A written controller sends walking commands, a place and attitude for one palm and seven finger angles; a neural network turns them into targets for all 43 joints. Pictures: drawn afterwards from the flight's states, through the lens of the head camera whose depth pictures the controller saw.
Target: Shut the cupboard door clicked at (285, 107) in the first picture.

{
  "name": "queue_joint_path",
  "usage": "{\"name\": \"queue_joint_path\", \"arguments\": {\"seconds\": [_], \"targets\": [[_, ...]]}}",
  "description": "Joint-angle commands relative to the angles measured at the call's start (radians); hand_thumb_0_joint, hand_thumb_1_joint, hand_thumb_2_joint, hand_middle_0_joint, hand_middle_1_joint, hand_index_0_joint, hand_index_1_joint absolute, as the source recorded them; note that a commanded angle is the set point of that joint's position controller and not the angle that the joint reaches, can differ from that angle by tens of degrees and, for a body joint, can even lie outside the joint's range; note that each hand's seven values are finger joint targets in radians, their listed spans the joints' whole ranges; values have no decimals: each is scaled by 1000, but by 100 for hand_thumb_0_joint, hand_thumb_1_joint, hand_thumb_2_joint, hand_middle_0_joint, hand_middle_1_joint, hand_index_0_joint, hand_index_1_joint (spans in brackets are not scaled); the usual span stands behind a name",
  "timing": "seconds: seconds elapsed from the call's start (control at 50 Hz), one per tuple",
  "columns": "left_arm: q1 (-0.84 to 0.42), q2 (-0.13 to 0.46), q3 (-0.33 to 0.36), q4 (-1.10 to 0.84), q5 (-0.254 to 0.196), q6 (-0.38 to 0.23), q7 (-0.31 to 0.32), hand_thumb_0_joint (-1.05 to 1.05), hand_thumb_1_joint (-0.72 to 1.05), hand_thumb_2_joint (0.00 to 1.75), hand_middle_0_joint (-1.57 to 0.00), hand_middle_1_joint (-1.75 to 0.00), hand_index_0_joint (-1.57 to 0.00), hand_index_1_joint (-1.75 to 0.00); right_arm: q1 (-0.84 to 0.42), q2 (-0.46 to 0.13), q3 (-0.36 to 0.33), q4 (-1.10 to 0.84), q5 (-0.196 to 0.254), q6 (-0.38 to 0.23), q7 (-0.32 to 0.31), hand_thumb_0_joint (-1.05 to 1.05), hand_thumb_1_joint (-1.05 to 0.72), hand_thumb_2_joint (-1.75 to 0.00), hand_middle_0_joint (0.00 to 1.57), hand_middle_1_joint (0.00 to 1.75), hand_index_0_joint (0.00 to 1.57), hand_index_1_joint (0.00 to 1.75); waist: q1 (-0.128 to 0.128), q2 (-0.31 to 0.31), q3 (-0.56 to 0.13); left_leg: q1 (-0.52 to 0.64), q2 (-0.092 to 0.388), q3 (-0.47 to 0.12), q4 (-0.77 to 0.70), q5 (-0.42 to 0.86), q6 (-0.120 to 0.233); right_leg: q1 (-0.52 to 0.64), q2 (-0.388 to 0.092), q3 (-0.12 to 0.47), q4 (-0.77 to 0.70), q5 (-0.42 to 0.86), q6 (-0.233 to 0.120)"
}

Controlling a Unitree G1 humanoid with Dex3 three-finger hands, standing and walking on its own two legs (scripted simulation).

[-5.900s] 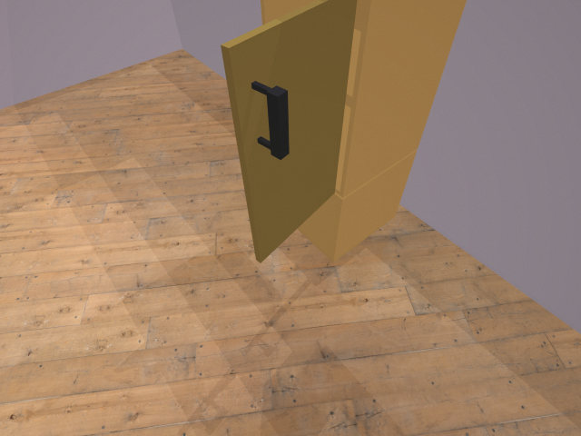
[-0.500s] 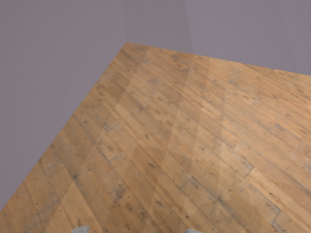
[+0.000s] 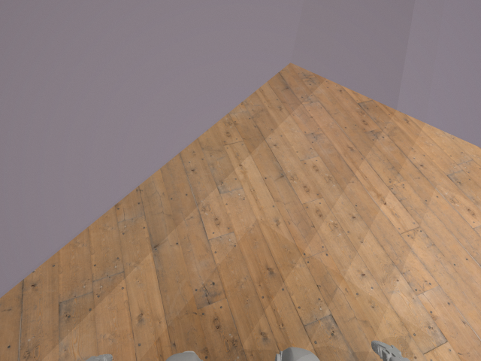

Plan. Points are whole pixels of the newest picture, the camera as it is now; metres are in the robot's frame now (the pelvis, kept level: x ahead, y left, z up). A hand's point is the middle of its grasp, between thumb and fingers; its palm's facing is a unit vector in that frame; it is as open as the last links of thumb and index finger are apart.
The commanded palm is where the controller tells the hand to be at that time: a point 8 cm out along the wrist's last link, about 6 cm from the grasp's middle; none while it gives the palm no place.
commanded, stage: walk to a spot facing it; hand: left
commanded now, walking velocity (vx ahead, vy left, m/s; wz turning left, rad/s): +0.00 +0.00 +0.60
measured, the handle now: out of the picture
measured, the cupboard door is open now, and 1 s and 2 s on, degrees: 100 100 100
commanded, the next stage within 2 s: none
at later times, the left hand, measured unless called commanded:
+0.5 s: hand out of the picture +0.02 +0.14 -0.16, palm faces +0.34 -0.91 -0.22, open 7.3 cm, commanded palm none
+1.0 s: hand out of the picture +0.03 +0.14 -0.14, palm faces +0.56 -0.78 -0.30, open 7.3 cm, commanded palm none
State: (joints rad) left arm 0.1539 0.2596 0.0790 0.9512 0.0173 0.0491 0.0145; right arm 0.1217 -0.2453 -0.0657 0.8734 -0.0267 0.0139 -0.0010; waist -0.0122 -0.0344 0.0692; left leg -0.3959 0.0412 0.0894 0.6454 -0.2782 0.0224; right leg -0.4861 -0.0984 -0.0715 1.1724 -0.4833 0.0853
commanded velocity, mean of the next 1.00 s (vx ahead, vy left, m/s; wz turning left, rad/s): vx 0.00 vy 0.00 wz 0.60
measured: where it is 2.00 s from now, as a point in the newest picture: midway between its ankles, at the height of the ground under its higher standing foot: outside the picture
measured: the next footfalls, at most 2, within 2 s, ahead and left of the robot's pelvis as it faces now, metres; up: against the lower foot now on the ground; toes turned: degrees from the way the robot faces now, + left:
right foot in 0.20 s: +0.07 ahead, -0.17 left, +0.00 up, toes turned +4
left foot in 0.56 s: +0.02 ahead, +0.07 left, +0.00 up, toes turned +28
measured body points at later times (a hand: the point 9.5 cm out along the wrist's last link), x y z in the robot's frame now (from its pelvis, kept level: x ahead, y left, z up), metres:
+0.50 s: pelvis +0.02 -0.06 +0.01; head +0.08 -0.04 +0.46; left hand +0.00 +0.18 -0.14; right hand +0.21 -0.27 -0.13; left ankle -0.01 +0.05 -0.70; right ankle +0.03 -0.18 -0.72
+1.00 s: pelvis +0.05 -0.09 +0.01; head +0.11 -0.08 +0.45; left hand +0.00 +0.18 -0.12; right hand +0.26 -0.27 -0.15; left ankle -0.04 +0.01 -0.66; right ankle +0.11 -0.20 -0.72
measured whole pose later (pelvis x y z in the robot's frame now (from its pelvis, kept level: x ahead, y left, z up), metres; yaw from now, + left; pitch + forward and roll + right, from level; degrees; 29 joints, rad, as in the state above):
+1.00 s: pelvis +0.05 -0.09 +0.01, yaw +37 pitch +1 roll +1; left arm 0.14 0.20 0.04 0.86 0.02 0.00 0.02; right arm 0.16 -0.26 -0.10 0.94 -0.02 0.09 0.02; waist -0.04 0.05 0.10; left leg -0.50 -0.02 -0.03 1.06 -0.48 -0.05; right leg -0.27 -0.07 -0.09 0.59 -0.34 0.01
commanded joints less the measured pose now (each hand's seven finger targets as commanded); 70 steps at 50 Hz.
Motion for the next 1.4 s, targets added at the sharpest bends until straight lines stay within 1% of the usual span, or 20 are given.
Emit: {"name": "queue_joint_path", "arguments": {"seconds": [0.0,0.14,0.18,0.2,0.28,0.42,0.48,0.5,0.52,0.54,0.68,0.84,0.88,0.96,1.12,1.18,1.2,1.22,1.24,1.38], "targets": [[-11,44,7,-110,-1,-25,-9,0,90,90,-20,-30,-20,-30,58,-197,-46,-42,-3,-4,-7,0,-90,-90,20,30,20,30,-13,191,-143,208,233,-277,-283,367,120,-36,6,56,-125,41,4],[113,69,13,-107,-4,-40,-5,0,90,90,-20,-30,-20,-30,-41,-203,-61,-74,4,27,7,0,-90,-90,20,30,20,30,46,160,-126,-16,135,-309,-199,109,61,329,75,-6,-655,205,-20],[154,233,41,-117,21,-59,11,0,90,90,-20,-30,-20,-30,-55,-81,-43,-116,17,30,20,0,-90,-90,20,30,20,30,82,-317,-102,-266,-110,-69,243,-307,-83,430,-354,444,-954,226,-180],[116,232,25,-133,9,-53,12,0,90,90,-20,-30,-20,-30,-51,-108,-46,-120,6,32,25,0,-90,-90,20,30,20,30,64,-228,-99,-213,-59,-129,450,-326,-63,302,-403,393,-936,275,-238],[20,106,0,-144,5,-65,20,0,90,90,-20,-30,-20,-30,-19,-77,-36,-53,14,48,33,0,-90,-90,20,30,20,30,-5,-205,-92,-206,-1,-83,540,-168,-100,362,-221,78,-797,714,-180],[130,165,24,-93,12,-66,17,0,90,90,-20,-30,-20,-30,-100,-32,-10,-62,19,36,41,0,-90,-90,20,30,20,30,62,-172,-107,-57,-28,35,107,-178,-85,466,-268,-6,-714,876,-183],[101,167,31,-86,4,-63,9,0,90,90,-20,-30,-20,-30,-20,-64,-17,-48,15,27,36,0,-90,-90,20,30,20,30,14,-139,-141,124,-37,45,-115,-24,-63,393,-255,-67,-594,802,-127],[80,154,31,-99,-5,-61,6,0,90,90,-20,-30,-20,-30,62,-113,-31,-29,10,18,33,0,-90,-90,20,30,20,30,-39,-32,-195,305,21,-9,-217,160,-31,271,-238,-105,-450,693,-80],[69,88,19,-140,-12,-54,-3,0,90,90,-20,-30,-20,-30,142,-235,-63,-20,-1,9,25,0,-90,-90,20,30,20,30,-79,286,-237,495,307,-394,-235,537,111,-31,-83,-137,-205,90,5],[-2,68,1,-180,-3,-43,2,0,90,90,-20,-30,-20,-30,202,-283,-73,2,6,20,17,0,-90,-90,20,30,20,30,-105,311,-221,465,425,-470,-251,696,225,-128,-35,-32,-58,-199,6],[-1,54,12,-113,-1,-20,-9,0,90,90,-20,-30,-20,-30,30,-190,-47,-31,0,5,-8,0,-90,-90,20,30,20,30,-4,183,-102,209,199,-282,-292,355,119,-27,-1,57,-129,57,1],[83,71,15,-118,-7,-44,-1,0,90,90,-20,-30,-20,-30,-15,-184,-61,-49,6,25,1,0,-90,-90,20,30,20,30,42,177,-134,30,113,-348,-171,241,61,355,71,14,-697,232,-23],[133,225,44,-118,17,-60,15,0,90,90,-20,-30,-20,-30,-19,-74,-44,-90,19,24,14,0,-90,-90,20,30,20,30,78,-283,-131,-243,-116,-95,236,-306,-77,504,-362,415,-915,357,-186],[10,114,2,-148,1,-62,21,0,90,90,-20,-30,-20,-30,-9,-94,-42,-43,8,46,26,0,-90,-90,20,30,20,30,0,-206,-80,-224,-3,-115,595,-190,-95,372,-244,136,-805,689,-196],[105,172,25,-107,11,-61,17,0,90,90,-20,-30,-20,-30,-84,-43,-12,-55,18,37,42,0,-90,-90,20,30,20,30,54,-188,-93,-53,-31,33,113,-169,-85,456,-261,-19,-714,860,-177],[77,173,31,-106,4,-58,9,0,90,90,-20,-30,-20,-30,-1,-77,-21,-44,14,29,38,0,-90,-90,20,30,20,30,1,-132,-123,137,-41,38,-101,-13,-62,360,-252,-73,-589,749,-121],[60,159,30,-121,-4,-53,4,0,90,90,-20,-30,-20,-30,76,-131,-37,-30,9,21,35,0,-90,-90,20,30,20,30,-49,-16,-167,317,21,-33,-189,166,-26,219,-226,-111,-438,618,-71],[45,85,14,-161,-12,-47,-5,0,90,90,-20,-30,-20,-30,168,-259,-70,-18,-1,12,27,0,-90,-90,20,30,20,30,-97,326,-214,476,322,-448,-232,528,129,-66,-64,-138,-174,-23,13],[-17,74,0,-198,-2,-35,1,0,90,90,-20,-30,-20,-30,223,-301,-76,2,5,21,18,0,-90,-90,20,30,20,30,-114,301,-213,423,418,-509,-263,578,224,-119,-30,-13,-31,-212,0],[14,69,15,-109,4,-17,-9,0,90,90,-20,-30,-20,-30,40,-182,-39,-39,4,2,-9,0,-90,-90,20,30,20,30,-5,152,-110,204,194,-321,-340,209,116,-64,-17,83,-46,106,-1]]}}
